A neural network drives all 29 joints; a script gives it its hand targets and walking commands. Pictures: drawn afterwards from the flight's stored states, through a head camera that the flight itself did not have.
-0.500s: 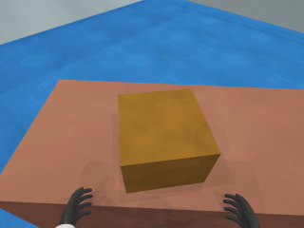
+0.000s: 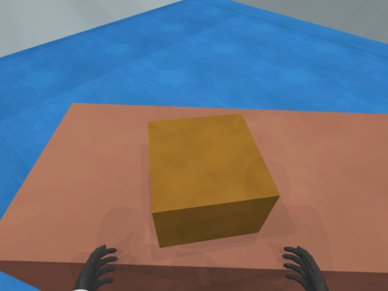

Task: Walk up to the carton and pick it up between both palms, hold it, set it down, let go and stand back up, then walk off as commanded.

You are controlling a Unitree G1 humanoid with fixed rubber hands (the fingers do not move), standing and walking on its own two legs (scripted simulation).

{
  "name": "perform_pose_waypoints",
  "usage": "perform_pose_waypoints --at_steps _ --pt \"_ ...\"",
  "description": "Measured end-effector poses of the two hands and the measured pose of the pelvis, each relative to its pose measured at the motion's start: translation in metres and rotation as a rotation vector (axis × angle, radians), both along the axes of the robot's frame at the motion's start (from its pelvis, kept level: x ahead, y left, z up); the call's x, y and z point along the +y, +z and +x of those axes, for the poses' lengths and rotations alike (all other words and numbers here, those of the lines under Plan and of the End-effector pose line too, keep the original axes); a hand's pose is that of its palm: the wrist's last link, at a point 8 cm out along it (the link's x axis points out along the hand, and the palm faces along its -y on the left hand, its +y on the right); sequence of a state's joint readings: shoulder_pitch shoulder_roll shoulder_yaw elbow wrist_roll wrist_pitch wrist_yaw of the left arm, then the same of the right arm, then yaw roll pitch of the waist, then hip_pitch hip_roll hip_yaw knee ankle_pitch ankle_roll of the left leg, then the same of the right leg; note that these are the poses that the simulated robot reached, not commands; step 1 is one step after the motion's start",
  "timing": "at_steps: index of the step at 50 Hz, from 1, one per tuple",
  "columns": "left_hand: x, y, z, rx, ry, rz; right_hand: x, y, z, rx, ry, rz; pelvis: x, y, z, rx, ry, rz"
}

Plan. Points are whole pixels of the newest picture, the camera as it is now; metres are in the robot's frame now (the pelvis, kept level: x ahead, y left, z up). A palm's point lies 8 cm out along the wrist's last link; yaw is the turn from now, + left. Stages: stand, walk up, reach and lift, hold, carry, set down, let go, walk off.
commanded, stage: let go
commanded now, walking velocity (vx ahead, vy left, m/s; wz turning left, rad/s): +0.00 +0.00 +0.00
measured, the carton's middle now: (202, 176) +0.42 +0.01 -0.05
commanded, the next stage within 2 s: stand in 0.44 s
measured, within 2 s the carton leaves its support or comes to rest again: neither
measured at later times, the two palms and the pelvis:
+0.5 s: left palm (86, 288) +0.15 +0.24 -0.06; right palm (316, 288) +0.17 -0.22 -0.07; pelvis +0.00 +0.00 +0.00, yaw +0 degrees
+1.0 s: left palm out of the picture +0.11 +0.30 -0.09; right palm (318, 287) +0.17 -0.23 -0.06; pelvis -0.01 +0.00 -0.01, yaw +0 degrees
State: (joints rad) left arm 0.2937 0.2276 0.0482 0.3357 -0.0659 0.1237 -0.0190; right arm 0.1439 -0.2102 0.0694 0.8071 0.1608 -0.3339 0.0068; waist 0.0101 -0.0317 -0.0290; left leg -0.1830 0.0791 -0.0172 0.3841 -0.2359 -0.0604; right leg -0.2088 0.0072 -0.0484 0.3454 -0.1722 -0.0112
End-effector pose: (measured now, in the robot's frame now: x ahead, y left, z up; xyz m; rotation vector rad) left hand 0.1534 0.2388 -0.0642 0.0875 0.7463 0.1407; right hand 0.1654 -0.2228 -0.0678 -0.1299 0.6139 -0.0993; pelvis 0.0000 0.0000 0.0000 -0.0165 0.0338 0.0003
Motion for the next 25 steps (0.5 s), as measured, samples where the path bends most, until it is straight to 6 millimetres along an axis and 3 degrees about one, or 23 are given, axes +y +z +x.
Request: perform_pose_waypoints --at_steps 25 --pt "-0.0004 0.0008 0.0001 0.01 -0.006 0.012 -0.0005 0.0006 0.0011 0.002 0.03 -0.017 -0.003 -0.001 -0.002 -0.017 0.0 0.004"
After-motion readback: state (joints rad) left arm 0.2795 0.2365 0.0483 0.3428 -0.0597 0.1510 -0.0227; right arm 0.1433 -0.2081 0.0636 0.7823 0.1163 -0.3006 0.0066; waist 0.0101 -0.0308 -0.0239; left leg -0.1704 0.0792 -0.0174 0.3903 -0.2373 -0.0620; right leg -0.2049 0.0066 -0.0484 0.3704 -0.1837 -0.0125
